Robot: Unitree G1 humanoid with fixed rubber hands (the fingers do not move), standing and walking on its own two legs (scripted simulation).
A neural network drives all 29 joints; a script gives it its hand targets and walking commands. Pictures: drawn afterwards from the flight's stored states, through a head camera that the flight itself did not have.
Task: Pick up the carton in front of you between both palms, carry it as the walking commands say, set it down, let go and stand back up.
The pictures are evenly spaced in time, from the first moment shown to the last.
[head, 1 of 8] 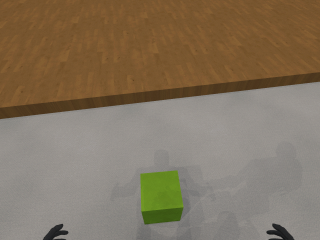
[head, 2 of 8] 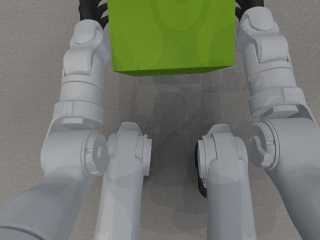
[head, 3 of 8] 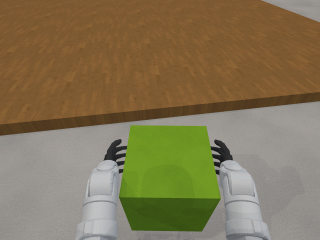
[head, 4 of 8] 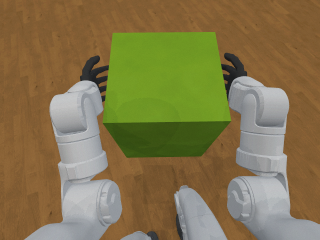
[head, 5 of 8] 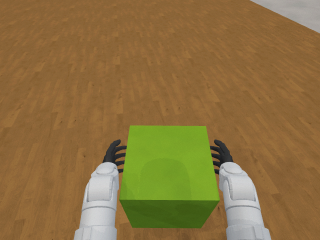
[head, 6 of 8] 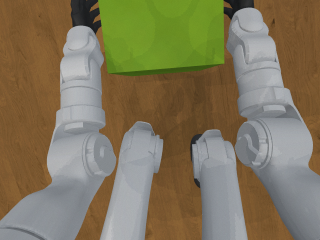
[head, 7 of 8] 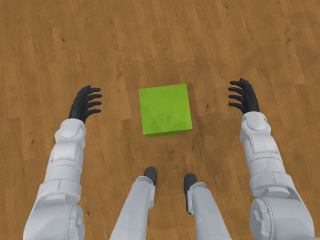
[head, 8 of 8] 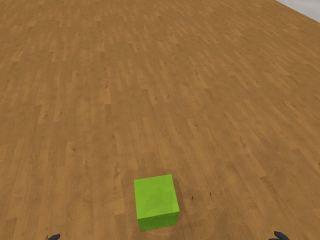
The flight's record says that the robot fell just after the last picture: no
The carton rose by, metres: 0.91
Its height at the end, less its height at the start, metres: +0.13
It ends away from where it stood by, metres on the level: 2.59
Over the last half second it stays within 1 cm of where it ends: yes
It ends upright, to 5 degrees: yes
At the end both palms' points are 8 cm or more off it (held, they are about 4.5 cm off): yes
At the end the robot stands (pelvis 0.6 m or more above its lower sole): yes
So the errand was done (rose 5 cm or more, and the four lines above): yes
